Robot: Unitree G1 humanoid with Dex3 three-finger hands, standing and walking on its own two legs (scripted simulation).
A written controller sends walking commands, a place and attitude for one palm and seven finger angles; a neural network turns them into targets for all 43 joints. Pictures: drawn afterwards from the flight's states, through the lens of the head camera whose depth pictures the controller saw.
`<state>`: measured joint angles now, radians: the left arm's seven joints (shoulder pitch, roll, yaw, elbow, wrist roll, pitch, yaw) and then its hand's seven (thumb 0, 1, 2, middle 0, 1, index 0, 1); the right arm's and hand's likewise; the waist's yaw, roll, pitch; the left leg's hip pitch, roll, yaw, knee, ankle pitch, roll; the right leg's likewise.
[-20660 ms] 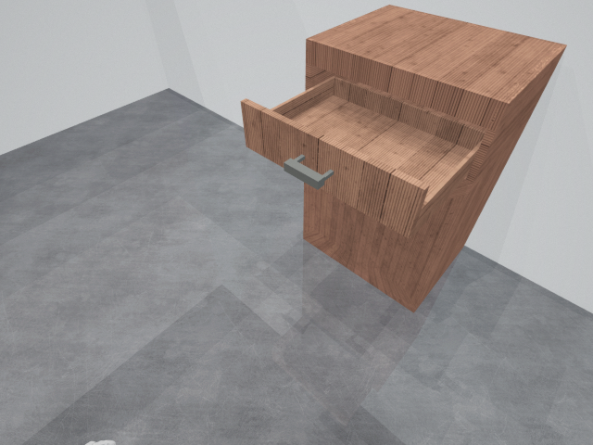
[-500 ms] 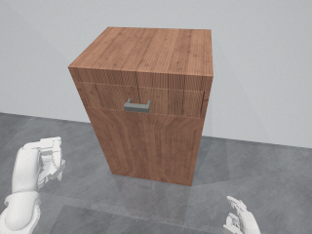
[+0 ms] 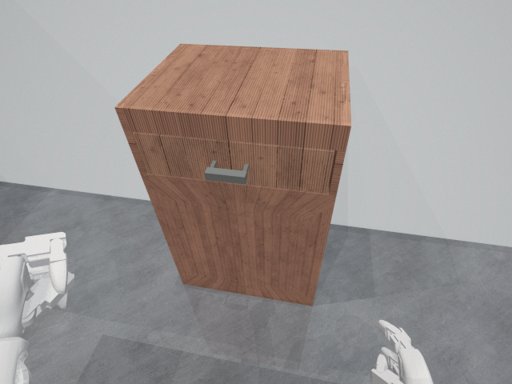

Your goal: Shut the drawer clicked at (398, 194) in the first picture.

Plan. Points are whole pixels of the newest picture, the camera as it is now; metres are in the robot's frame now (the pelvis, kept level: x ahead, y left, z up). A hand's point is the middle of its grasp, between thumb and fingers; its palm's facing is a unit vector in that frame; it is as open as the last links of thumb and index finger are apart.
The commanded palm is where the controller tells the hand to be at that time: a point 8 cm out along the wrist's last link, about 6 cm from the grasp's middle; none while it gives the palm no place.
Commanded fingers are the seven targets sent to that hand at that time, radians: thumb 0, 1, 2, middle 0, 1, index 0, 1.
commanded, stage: step back with the hand held close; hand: left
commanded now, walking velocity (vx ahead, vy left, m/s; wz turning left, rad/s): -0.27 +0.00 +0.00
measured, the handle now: (228, 170) +0.63 +0.15 -0.04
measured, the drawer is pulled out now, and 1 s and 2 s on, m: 0.00 0.00 0.00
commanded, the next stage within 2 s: stop stepping back and stand still in 1.42 s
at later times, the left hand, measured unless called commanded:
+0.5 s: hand (43, 305) +0.15 +0.26 +0.16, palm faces +0.33 -0.79 -0.51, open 3.2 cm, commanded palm +0.09 +0.30 +0.17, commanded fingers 0.00 0.90 0.90 -1.40 -1.60 -1.40 -1.60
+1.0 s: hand (25, 347) +0.11 +0.25 +0.16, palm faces +0.33 -0.79 -0.52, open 3.2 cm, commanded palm +0.04 +0.29 +0.17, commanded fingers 0.00 0.90 0.90 -1.40 -1.60 -1.40 -1.60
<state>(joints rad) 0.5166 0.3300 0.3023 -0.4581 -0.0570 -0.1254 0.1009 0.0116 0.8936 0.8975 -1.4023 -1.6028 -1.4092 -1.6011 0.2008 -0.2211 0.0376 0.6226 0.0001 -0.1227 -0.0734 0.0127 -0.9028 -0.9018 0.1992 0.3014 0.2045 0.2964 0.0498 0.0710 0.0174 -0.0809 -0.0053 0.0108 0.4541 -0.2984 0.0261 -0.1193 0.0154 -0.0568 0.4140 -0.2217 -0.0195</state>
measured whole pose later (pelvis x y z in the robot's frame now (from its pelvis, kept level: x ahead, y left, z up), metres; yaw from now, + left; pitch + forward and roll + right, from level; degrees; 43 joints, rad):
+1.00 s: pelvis -0.09 +0.01 -0.01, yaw +0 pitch +1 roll -1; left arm 0.60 0.42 0.43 -0.62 -0.03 -0.28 0.11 0.01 0.89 0.90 -1.40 -1.60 -1.41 -1.60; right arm 0.16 -0.20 -0.01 0.57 -0.01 -0.08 -0.06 0.01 -0.90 -0.90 0.20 0.30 0.21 0.30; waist 0.00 -0.02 0.07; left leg -0.41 -0.03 0.02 0.59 -0.21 0.05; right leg -0.38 0.04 0.05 0.59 -0.23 0.00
